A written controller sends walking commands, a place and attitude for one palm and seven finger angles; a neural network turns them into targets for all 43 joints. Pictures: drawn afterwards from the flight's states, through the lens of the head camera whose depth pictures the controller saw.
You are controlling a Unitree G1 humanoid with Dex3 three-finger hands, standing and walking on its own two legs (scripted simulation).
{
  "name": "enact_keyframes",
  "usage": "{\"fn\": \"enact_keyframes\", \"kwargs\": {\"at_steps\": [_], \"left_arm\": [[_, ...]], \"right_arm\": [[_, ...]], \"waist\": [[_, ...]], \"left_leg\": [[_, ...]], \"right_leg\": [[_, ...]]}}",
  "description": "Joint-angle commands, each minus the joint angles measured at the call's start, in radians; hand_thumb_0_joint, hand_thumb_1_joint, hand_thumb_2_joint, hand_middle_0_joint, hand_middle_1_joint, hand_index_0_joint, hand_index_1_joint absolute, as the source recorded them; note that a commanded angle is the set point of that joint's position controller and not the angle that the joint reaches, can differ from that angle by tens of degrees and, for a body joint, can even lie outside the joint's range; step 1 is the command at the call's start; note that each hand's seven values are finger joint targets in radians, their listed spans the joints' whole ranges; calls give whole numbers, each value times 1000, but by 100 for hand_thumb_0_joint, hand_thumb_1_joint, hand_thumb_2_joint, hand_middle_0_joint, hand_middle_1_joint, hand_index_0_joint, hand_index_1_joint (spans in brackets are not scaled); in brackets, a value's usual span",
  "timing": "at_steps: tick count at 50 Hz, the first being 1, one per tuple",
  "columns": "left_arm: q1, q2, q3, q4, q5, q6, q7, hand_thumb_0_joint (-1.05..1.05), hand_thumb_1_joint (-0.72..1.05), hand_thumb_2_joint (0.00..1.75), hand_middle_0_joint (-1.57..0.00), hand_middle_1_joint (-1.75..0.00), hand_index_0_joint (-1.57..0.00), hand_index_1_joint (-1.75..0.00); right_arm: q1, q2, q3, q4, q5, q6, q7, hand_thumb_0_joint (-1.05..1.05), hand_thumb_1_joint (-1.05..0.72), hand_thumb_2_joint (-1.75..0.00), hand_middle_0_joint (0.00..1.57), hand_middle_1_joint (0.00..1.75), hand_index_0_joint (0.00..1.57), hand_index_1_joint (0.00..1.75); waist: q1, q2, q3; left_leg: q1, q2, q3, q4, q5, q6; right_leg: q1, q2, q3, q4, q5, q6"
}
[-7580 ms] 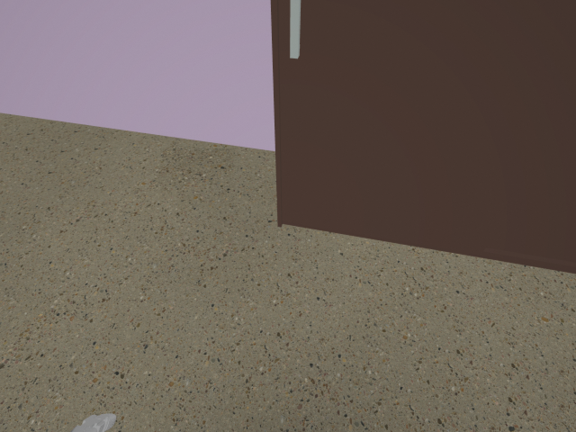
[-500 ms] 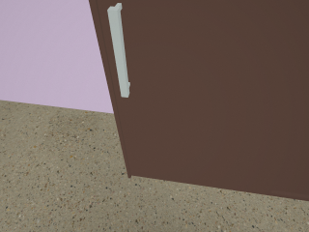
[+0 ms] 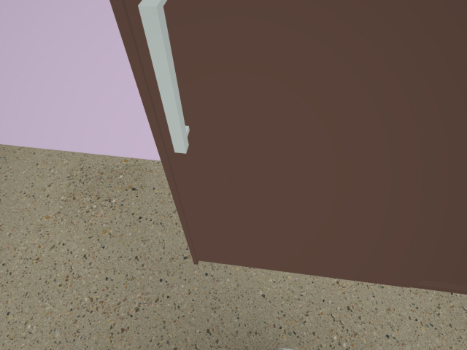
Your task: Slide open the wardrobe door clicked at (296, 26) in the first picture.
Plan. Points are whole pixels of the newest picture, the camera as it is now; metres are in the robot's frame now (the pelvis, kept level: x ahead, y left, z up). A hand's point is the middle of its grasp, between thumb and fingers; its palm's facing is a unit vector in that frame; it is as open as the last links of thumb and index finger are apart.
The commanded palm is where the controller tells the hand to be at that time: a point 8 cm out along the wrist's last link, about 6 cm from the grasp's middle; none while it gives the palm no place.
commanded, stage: come to a stop and stand still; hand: left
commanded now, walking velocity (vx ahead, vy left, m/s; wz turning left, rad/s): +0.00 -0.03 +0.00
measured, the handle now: (172, 85) +0.48 +0.12 +0.19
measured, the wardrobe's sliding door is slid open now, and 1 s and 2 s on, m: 0.00 0.00 0.00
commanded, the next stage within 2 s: look again from close up in 1.18 s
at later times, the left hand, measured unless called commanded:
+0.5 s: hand out of the picture -0.01 +0.18 -0.16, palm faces -0.01 -0.98 -0.21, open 7.4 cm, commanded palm none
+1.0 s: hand out of the picture -0.02 +0.19 -0.16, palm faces +0.00 -0.98 -0.20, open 7.3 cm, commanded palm none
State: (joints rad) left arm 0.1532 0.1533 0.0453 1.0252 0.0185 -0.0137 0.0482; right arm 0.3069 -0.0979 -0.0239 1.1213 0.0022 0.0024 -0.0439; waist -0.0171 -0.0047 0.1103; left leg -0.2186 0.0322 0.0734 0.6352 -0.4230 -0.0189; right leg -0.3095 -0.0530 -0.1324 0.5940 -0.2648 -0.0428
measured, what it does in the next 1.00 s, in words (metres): steps on the spot: left foot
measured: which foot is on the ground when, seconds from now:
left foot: up 0.00-0.00, down 0.02-1.00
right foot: down 0.00-1.00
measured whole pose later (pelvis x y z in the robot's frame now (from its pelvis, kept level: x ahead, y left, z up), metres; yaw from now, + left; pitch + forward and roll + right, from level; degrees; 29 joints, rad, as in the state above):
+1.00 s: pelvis -0.02 +0.02 +0.01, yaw -2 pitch -2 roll +1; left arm 0.31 0.14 0.00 1.09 0.01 -0.01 0.03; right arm 0.39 -0.13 0.01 1.10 -0.02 -0.01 -0.02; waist -0.01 0.01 0.02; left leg -0.16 0.02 0.12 0.46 -0.25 0.01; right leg -0.27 -0.06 -0.09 0.48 -0.17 -0.01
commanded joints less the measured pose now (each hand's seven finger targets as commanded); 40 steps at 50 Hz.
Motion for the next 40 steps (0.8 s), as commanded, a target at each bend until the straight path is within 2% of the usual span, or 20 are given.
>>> {"fn": "enact_keyframes", "kwargs": {"at_steps": [1, 2, 3, 5, 7, 10, 15, 19, 20, 21, 22, 23, 25, 27, 29, 31, 33, 34, 38, 40], "left_arm": [[54, 78, 16, -47, -5, 27, -8, 0, 90, 90, -20, -30, -20, -30], [50, 60, 16, -64, -5, 33, -10, 0, 90, 90, -20, -30, -20, -30], [40, 54, 15, -62, 1, 38, -10, 0, 90, 90, -20, -30, -20, -30], [104, 45, 5, -33, 5, 37, -15, 0, 90, 90, -20, -30, -20, -30], [123, 63, -1, -20, 7, 21, -18, 0, 90, 90, -20, -30, -20, -30], [116, 95, -8, -13, 3, 6, -19, 0, 90, 90, -20, -30, -20, -30], [119, 113, -16, 6, 0, -3, -21, 0, 90, 90, -20, -30, -20, -30], [136, 124, -20, 30, -2, -10, -22, 0, 90, 90, -20, -30, -20, -30], [256, 125, -25, 76, -1, -17, 19, 0, 90, 90, -20, -30, -20, -30], [213, 197, -24, 58, 3, -40, 12, 0, 90, 90, -20, -30, -20, -30], [189, 189, -18, 36, -5, -44, 9, 0, 90, 90, -20, -30, -20, -30], [175, 158, -29, 33, -9, -37, 7, 0, 90, 90, -20, -30, -20, -30], [149, 129, -37, 33, -7, -21, -3, 0, 90, 90, -20, -30, -20, -30], [130, 122, -40, 29, -3, -13, -8, 0, 90, 90, -20, -30, -20, -30], [140, 121, -37, 27, -2, -9, -10, 0, 90, 90, -20, -30, -20, -30], [154, 117, -35, 23, -1, -6, -11, 0, 90, 90, -20, -30, -20, -30], [169, 111, -32, 19, -2, -2, -12, 0, 90, 90, -20, -30, -20, -30], [172, 107, -30, 15, -2, -3, -12, 0, 90, 90, -20, -30, -20, -30], [179, 93, -29, 10, -3, -3, -12, 0, 90, 90, -20, -30, -20, -30], [186, 88, -30, 14, -4, -6, -13, 0, 90, 90, -20, -30, -20, -30]], "right_arm": [[147, -60, -19, -13, -21, -8, 5, 0, -90, -90, 20, 30, 20, 30], [91, -105, -19, -48, -27, -10, 6, 0, -90, -90, 20, 30, 20, 30], [25, -113, -20, -68, -28, -14, 6, 0, -90, -90, 20, 30, 20, 30], [-36, -124, -15, -91, -25, -19, 3, 0, -90, -90, 20, 30, 20, 30], [-12, -117, -13, -92, -22, -24, 3, 0, -90, -90, 20, 30, 20, 30], [11, -116, -8, -86, -19, -20, 9, 0, -90, -90, 20, 30, 20, 30], [8, -133, 4, -69, -19, -22, 14, 0, -90, -90, 20, 30, 20, 30], [4, -145, 8, -51, -18, -28, 16, 0, -90, -90, 20, 30, 20, 30], [-87, -203, -12, -113, -5, -31, 25, 0, -90, -90, 20, 30, 20, 30], [-53, -193, -2, -146, -8, -36, 25, 0, -90, -90, 20, 30, 20, 30], [31, -157, -8, -135, -7, -38, 23, 0, -90, -90, 20, 30, 20, 30], [37, -149, -4, -131, -8, -36, 18, 0, -90, -90, 20, 30, 20, 30], [36, -146, -2, -125, -11, -20, 17, 0, -90, -90, 20, 30, 20, 30], [28, -160, -2, -129, -16, -18, 21, 0, -90, -90, 20, 30, 20, 30], [37, -170, -1, -131, -21, -17, 24, 0, -90, -90, 20, 30, 20, 30], [54, -160, 2, -128, -23, -18, 25, 0, -90, -90, 20, 30, 20, 30], [65, -160, 3, -126, -25, -18, 26, 0, -90, -90, 20, 30, 20, 30], [76, -157, 4, -125, -25, -18, 25, 0, -90, -90, 20, 30, 20, 30], [97, -142, 8, -111, -25, -23, 24, 0, -90, -90, 20, 30, 20, 30], [107, -134, 10, -101, -25, -25, 24, 0, -90, -90, 20, 30, 20, 30]], "waist": [[1, 70, -77], [20, 149, -41], [33, 205, -5], [60, 129, -17], [48, 42, -65], [20, -33, -88], [15, -28, -60], [20, -10, -57], [54, 39, -82], [5, 42, -150], [-22, 37, -272], [-17, 38, -285], [-11, -32, -155], [-4, -29, -15], [2, -19, 38], [6, 7, 26], [11, -1, 13], [11, -22, 11], [16, -4, 2], [17, -22, -2]], "left_leg": [[58, 119, -98, -275, 278, 42], [-79, 198, -168, -337, 293, 83], [-151, 219, -193, -375, 310, 104], [-140, 188, -149, -348, 292, 99], [-59, 127, -91, -294, 310, 66], [14, 84, -44, -272, 227, 37], [34, 85, -46, -312, 202, 34], [42, 84, -46, -325, 210, 34], [14, 114, 2, -143, 221, 14], [9, 51, -12, -129, 264, 7], [53, 56, -24, -177, 206, 17], [73, 66, -26, -178, 262, 22], [21, 74, -42, -221, 190, 31], [-34, 80, -66, -265, 157, 43], [-84, 74, -80, -299, 74, 49], [-101, 74, -87, -326, 35, 53], [-124, 65, -91, -331, -9, 55], [-130, 65, -90, -331, -10, 55], [-142, 69, -99, -346, -8, 55], [-135, 63, -94, -338, 20, 54]], "right_leg": [[-42, -73, 126, -72, 103, -16], [16, -20, 83, -42, -15, 20], [71, -7, 69, 2, -37, 30], [109, -20, 91, -31, 9, 27], [115, -49, 134, -115, 149, 18], [88, -91, 180, -192, 182, 2], [77, -82, 177, -245, 100, 3], [98, -80, 173, -262, 106, 1], [108, -122, 198, -204, 387, 25], [189, -166, 217, -156, 733, -12], [234, -177, 214, -105, 698, -36], [225, -149, 184, -94, 622, -30], [129, -111, 166, -162, 242, -12], [41, -81, 162, -203, 31, -5], [8, -66, 172, -227, -100, -2], [25, -57, 165, -221, -103, 1], [42, -54, 167, -220, -125, 5], [44, -54, 167, -221, -127, 6], [65, -54, 158, -210, -88, 6], [71, -61, 161, -214, -74, 5]]}}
